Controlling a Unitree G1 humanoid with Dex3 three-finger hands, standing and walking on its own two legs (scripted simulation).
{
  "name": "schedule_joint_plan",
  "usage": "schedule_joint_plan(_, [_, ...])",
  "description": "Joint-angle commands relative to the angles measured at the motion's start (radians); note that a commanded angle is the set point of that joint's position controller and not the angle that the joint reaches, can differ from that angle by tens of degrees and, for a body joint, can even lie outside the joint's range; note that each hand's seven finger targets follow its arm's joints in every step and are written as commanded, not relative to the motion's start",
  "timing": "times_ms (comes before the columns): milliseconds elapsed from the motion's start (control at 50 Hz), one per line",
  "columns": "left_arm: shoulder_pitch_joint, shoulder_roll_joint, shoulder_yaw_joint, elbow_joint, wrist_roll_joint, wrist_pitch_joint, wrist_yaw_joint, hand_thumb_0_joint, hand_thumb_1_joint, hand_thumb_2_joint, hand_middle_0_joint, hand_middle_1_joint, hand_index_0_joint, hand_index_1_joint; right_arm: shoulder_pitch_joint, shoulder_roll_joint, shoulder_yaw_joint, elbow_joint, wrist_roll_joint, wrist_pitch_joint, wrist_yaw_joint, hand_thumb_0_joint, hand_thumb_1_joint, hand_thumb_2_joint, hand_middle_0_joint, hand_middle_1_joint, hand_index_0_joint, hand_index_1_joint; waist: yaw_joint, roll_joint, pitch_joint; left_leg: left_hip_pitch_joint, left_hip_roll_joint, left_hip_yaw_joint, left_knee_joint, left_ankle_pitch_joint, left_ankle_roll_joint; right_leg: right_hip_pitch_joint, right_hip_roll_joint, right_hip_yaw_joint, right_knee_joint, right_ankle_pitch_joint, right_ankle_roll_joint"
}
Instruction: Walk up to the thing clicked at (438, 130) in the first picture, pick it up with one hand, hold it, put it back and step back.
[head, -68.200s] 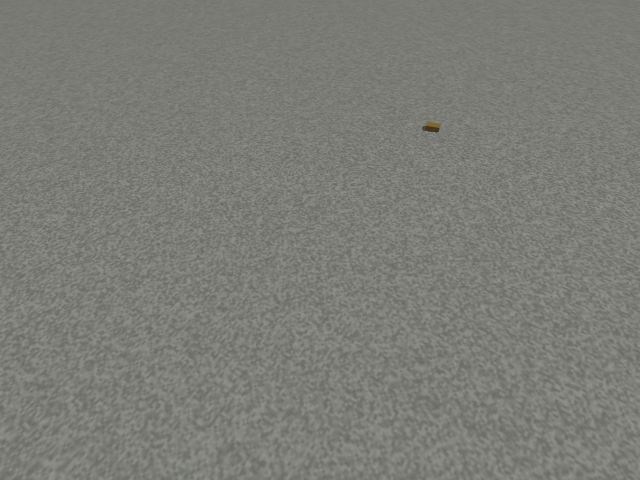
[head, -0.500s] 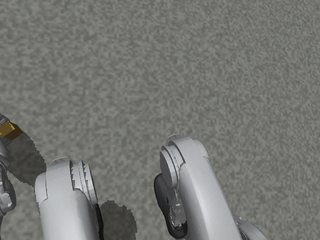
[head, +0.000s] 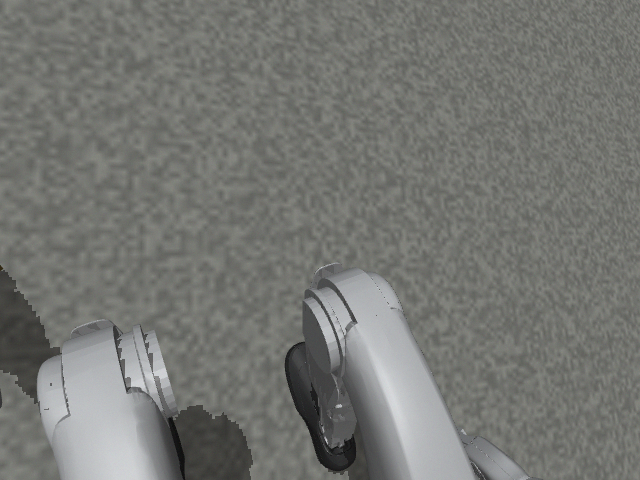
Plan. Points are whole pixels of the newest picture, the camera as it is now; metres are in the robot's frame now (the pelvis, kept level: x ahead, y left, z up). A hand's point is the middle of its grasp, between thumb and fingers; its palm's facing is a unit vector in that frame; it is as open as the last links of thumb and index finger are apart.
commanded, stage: rest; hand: left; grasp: from above
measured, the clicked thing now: out of the picture +0.39 +0.35 -0.28
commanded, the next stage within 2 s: open in 0.42 s
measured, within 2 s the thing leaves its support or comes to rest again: neither
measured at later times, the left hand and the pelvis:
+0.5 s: hand out of the picture +0.39 +0.35 -0.23, palm faces -0.32 -0.32 -0.89, open 6.0 cm; pelvis -0.01 +0.00 +0.00, yaw -1 degrees
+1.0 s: hand out of the picture +0.40 +0.34 -0.25, palm faces -0.30 -0.31 -0.90, open 8.0 cm; pelvis -0.01 +0.00 +0.00, yaw -2 degrees
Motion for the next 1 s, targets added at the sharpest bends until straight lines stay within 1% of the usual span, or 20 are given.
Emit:
schedule_joint_plan(0, [-0.232,0.268,0.005,-0.087,-0.002,-0.007,0.059,0.000,0.980,0.210,-1.414,-0.086,-1.401,-0.102,0.196,-0.304,-0.062,0.001,0.006,-0.012,0.003,0.000,-0.902,-0.903,0.200,0.300,0.200,0.300,-0.020,0.431,-0.663,0.478,0.022,0.098,-0.275,0.257,0.030,0.371,0.028,-0.111,-0.213,0.262,-0.075])
schedule_joint_plan(40, [-0.242,0.273,0.002,-0.058,0.001,-0.007,0.061,0.000,1.020,0.232,-1.444,-0.093,-1.430,-0.110,0.200,-0.306,-0.061,0.001,0.001,-0.021,0.009,0.000,-0.902,-0.903,0.200,0.300,0.200,0.300,-0.040,0.410,-0.622,0.460,0.023,0.099,-0.265,0.229,0.033,0.353,0.024,-0.114,-0.213,0.241,-0.072])
schedule_joint_plan(80, [-0.240,0.258,-0.013,-0.055,-0.002,-0.009,0.060,0.000,1.029,0.226,-1.446,-0.103,-1.435,-0.116,0.191,-0.304,-0.056,0.000,0.003,-0.024,0.012,0.000,-0.902,-0.903,0.200,0.300,0.200,0.300,-0.036,0.420,-0.615,0.458,0.025,0.096,-0.272,0.225,0.031,0.356,0.030,-0.113,-0.221,0.234,-0.075])
schedule_joint_plan(100, [-0.244,0.286,0.012,-0.037,0.000,-0.007,0.065,0.000,1.040,0.239,-1.453,-0.101,-1.440,-0.116,0.207,-0.317,-0.056,0.010,-0.004,-0.028,0.013,0.000,-0.901,-0.902,0.200,0.300,0.200,0.300,-0.051,0.417,-0.612,0.478,0.027,0.089,-0.271,0.233,0.028,0.352,0.024,-0.122,-0.212,0.242,-0.072])
schedule_joint_plan(120, [-0.253,0.257,-0.022,-0.042,0.000,-0.010,0.063,0.000,1.034,0.207,-1.434,-0.112,-1.432,-0.116,0.196,-0.314,-0.048,-0.008,-0.001,-0.032,0.017,0.000,-0.902,-0.903,0.200,0.300,0.200,0.300,-0.047,0.431,-0.597,0.463,0.025,0.086,-0.278,0.228,0.028,0.346,0.029,-0.121,-0.216,0.234,-0.075])
schedule_joint_plan(140, [-0.241,0.286,0.007,-0.026,-0.007,-0.011,0.070,0.000,1.022,0.204,-1.432,-0.106,-1.428,-0.113,0.198,-0.322,-0.048,0.001,-0.006,-0.034,0.018,0.000,-0.903,-0.903,0.200,0.300,0.200,0.300,-0.050,0.405,-0.600,0.456,0.027,0.084,-0.276,0.219,0.031,0.360,0.030,-0.126,-0.222,0.232,-0.072])
schedule_joint_plan(220, [-0.240,0.303,0.001,-0.007,-0.001,-0.019,0.073,0.000,1.031,0.200,-1.423,-0.125,-1.425,-0.125,0.199,-0.328,-0.039,-0.003,-0.007,-0.044,0.021,0.000,-0.903,-0.903,0.200,0.300,0.200,0.300,-0.055,0.409,-0.593,0.446,0.027,0.081,-0.273,0.211,0.032,0.369,0.031,-0.124,-0.226,0.223,-0.072])
schedule_joint_plan(300, [-0.267,0.303,-0.030,0.013,-0.001,-0.026,0.068,0.000,1.047,0.188,-1.433,-0.121,-1.437,-0.119,0.185,-0.333,-0.026,-0.010,-0.011,-0.062,0.027,0.000,-0.902,-0.904,0.200,0.300,0.200,0.300,-0.076,0.379,-0.556,0.419,0.029,0.078,-0.252,0.183,0.039,0.364,0.033,-0.125,-0.238,0.207,-0.065])
schedule_joint_plan(360, [-0.220,0.333,0.005,0.035,-0.003,-0.030,0.077,0.000,1.047,0.202,-1.437,-0.122,-1.437,-0.125,0.190,-0.335,-0.020,-0.002,-0.009,-0.061,0.025,0.000,-0.902,-0.904,0.200,0.300,0.200,0.300,-0.061,0.373,-0.559,0.415,0.030,0.073,-0.265,0.187,0.036,0.384,0.037,-0.125,-0.246,0.206,-0.066])
schedule_joint_plan(400, [-0.258,0.295,-0.049,0.021,0.006,-0.034,0.067,0.000,1.047,0.179,-1.423,-0.128,-1.432,-0.121,0.188,-0.338,-0.019,-0.016,-0.014,-0.069,0.033,0.000,-0.902,-0.904,0.200,0.300,0.200,0.300,-0.082,0.391,-0.539,0.432,0.031,0.071,-0.266,0.189,0.033,0.370,0.036,-0.128,-0.240,0.211,-0.068])
schedule_joint_plan(460, [-0.244,0.319,-0.028,0.041,-0.003,-0.036,0.075,0.000,1.028,0.182,-1.421,-0.115,-1.421,-0.118,0.180,-0.355,-0.016,-0.015,-0.009,-0.078,0.034,0.000,-0.902,-0.905,0.200,0.300,0.200,0.300,-0.077,0.386,-0.530,0.428,0.032,0.055,-0.276,0.170,0.031,0.358,0.038,-0.138,-0.238,0.196,-0.067])
schedule_joint_plan(500, [-0.266,0.308,-0.052,0.031,0.001,-0.040,0.076,0.000,1.047,0.185,-1.424,-0.134,-1.431,-0.129,0.170,-0.349,-0.010,-0.013,-0.011,-0.080,0.036,0.000,-0.901,-0.905,0.200,0.300,0.200,0.300,-0.082,0.379,-0.520,0.414,0.034,0.055,-0.270,0.157,0.032,0.354,0.042,-0.133,-0.236,0.187,-0.067])
schedule_joint_plan(620, [-0.248,0.319,-0.040,0.043,0.002,-0.034,0.086,0.000,0.567,0.174,-1.004,-0.245,-1.028,-0.223,0.179,-0.354,-0.005,-0.010,-0.011,-0.086,0.041,0.000,-0.895,-0.902,0.201,0.300,0.200,0.300,-0.083,0.408,-0.519,0.447,0.037,0.044,-0.286,0.178,0.022,0.354,0.037,-0.145,-0.227,0.207,-0.067])
schedule_joint_plan(680, [-0.259,0.339,-0.038,0.040,0.007,-0.033,0.096,0.000,0.422,0.239,-0.917,-0.291,-0.927,-0.282,0.167,-0.359,0.002,-0.018,-0.010,-0.089,0.044,0.000,-0.896,-0.904,0.201,0.300,0.200,0.300,-0.087,0.416,-0.514,0.443,0.039,0.040,-0.278,0.174,0.022,0.354,0.036,-0.145,-0.218,0.213,-0.067])
schedule_joint_plan(700, [-0.291,0.333,-0.055,0.008,0.012,-0.035,0.092,0.000,0.411,0.251,-0.903,-0.310,-0.916,-0.298,0.170,-0.358,-0.001,-0.021,-0.012,-0.094,0.048,0.000,-0.896,-0.903,0.201,0.300,0.200,0.300,-0.094,0.424,-0.511,0.445,0.037,0.047,-0.269,0.172,0.024,0.354,0.036,-0.142,-0.221,0.212,-0.066])
schedule_joint_plan(820, [-0.251,0.372,-0.007,-0.014,0.001,-0.017,0.111,0.000,0.330,0.353,-0.828,-0.414,-0.840,-0.402,0.176,-0.372,0.000,-0.017,-0.012,-0.105,0.058,0.000,-0.897,-0.904,0.201,0.300,0.200,0.300,-0.064,0.491,-0.568,0.501,0.042,0.042,-0.286,0.222,0.011,0.381,0.035,-0.150,-0.211,0.247,-0.069])
schedule_joint_plan(860, [-0.257,0.365,-0.015,-0.018,-0.003,-0.007,0.112,0.000,0.282,0.380,-0.788,-0.443,-0.799,-0.432,0.162,-0.371,0.001,-0.010,-0.009,-0.108,0.059,0.000,-0.896,-0.904,0.201,0.300,0.200,0.300,-0.066,0.518,-0.578,0.530,0.045,0.035,-0.290,0.232,0.004,0.370,0.032,-0.154,-0.194,0.257,-0.071])
schedule_joint_plan(880, [-0.288,0.331,-0.055,-0.031,0.001,-0.004,0.101,0.000,0.259,0.365,-0.751,-0.475,-0.776,-0.450,0.161,-0.361,0.003,-0.018,-0.012,-0.112,0.066,0.000,-0.898,-0.904,0.201,0.300,0.200,0.300,-0.089,0.504,-0.551,0.515,0.047,0.041,-0.266,0.228,0.008,0.368,0.032,-0.151,-0.193,0.267,-0.067])
schedule_joint_plan(920, [-0.239,0.373,-0.005,-0.014,-0.011,0.006,0.103,0.000,0.230,0.369,-0.714,-0.503,-0.744,-0.472,0.174,-0.380,-0.007,-0.007,-0.007,-0.115,0.068,0.000,-0.898,-0.904,0.201,0.300,0.200,0.300,-0.068,0.505,-0.576,0.518,0.045,0.041,-0.274,0.248,0.009,0.381,0.032,-0.151,-0.200,0.276,-0.068])
schedule_joint_plan(980, [-0.212,0.343,-0.012,-0.016,-0.027,0.014,0.097,0.000,0.162,0.411,-0.658,-0.541,-0.687,-0.512,0.185,-0.373,-0.011,-0.008,-0.006,-0.114,0.073,0.000,-0.896,-0.903,0.201,0.300,0.200,0.300,-0.065,0.488,-0.563,0.502,0.042,0.046,-0.278,0.263,0.013,0.393,0.033,-0.148,-0.212,0.287,-0.067])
